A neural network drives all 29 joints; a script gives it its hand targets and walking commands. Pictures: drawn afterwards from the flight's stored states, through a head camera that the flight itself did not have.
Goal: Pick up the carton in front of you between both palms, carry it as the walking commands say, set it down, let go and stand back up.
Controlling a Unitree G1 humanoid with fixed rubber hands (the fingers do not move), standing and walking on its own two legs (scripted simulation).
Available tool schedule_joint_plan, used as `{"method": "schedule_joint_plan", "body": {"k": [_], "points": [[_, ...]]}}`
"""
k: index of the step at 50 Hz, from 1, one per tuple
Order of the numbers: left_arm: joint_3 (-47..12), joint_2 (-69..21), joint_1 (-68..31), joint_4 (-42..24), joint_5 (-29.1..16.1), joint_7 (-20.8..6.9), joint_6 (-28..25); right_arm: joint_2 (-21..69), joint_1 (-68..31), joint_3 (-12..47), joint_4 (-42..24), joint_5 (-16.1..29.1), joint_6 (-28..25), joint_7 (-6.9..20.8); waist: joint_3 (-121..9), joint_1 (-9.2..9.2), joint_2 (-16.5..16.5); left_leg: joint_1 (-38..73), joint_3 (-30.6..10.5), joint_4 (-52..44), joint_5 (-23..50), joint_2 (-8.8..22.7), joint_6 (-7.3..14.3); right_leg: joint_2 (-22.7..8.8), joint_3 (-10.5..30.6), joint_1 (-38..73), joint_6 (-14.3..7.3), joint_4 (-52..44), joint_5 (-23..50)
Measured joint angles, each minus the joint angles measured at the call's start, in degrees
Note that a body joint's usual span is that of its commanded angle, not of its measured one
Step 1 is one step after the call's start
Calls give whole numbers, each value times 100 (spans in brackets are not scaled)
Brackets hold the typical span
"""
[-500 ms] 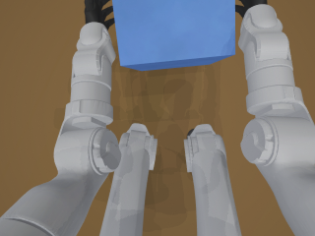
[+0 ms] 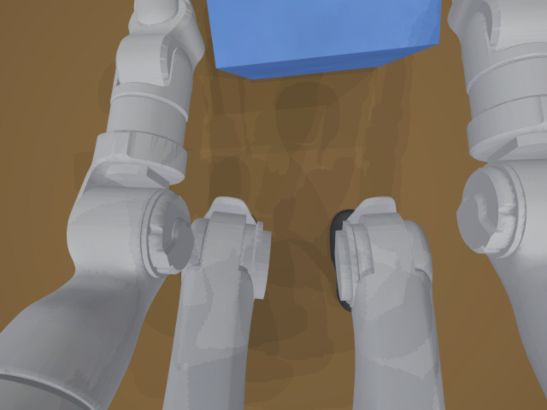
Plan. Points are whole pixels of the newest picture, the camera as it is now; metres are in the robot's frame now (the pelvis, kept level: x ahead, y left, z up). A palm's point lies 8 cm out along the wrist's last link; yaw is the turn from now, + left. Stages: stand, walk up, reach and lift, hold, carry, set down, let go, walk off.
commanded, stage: set down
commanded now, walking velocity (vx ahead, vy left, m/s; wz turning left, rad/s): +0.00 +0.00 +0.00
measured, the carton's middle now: out of the picture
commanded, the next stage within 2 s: none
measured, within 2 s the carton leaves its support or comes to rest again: rests again in 0.10 s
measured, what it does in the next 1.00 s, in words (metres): stands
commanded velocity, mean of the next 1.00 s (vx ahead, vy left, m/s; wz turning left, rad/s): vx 0.00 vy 0.00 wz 0.00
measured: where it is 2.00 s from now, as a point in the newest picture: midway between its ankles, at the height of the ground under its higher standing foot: (293, 276)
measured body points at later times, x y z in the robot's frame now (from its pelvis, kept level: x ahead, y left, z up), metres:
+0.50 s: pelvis -0.02 +0.00 -0.02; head +0.36 -0.02 +0.22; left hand +0.55 +0.12 -0.19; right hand +0.56 -0.19 -0.19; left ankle +0.09 +0.12 -0.35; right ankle +0.09 -0.11 -0.35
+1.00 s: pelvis -0.01 +0.00 -0.02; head +0.38 -0.03 +0.20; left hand +0.55 +0.13 -0.22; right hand +0.56 -0.19 -0.22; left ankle +0.09 +0.12 -0.35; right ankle +0.09 -0.11 -0.35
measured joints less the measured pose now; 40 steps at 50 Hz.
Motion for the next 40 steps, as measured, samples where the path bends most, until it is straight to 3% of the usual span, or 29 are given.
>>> {"method": "schedule_joint_plan", "body": {"k": [19, 27, 40], "points": [[337, 136, -505, 675, 364, -531, -119, -212, -369, -210, 605, -202, -65, 438, 677, -25, -10, 222, 99, 307, 118, 83, 34, -94, -47, 204, -66, 333, 116], [632, 117, -591, 584, 622, -874, -198, -239, -468, -474, 553, -366, -99, 760, 957, -18, -40, 319, 105, 407, 109, 132, 48, -123, -91, 287, -110, 426, 127], [901, 195, -739, 660, 832, -1245, -253, -221, -481, -871, 395, -635, -198, 1050, 1164, -20, 6, 378, 131, 535, 11, 156, 61, -184, -113, 344, -148, 562, 21]]}}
